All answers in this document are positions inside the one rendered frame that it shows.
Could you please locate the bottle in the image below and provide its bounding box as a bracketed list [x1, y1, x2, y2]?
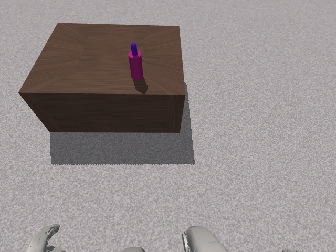
[128, 43, 143, 80]

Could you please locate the left robot hand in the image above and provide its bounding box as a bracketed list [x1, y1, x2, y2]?
[25, 224, 66, 252]

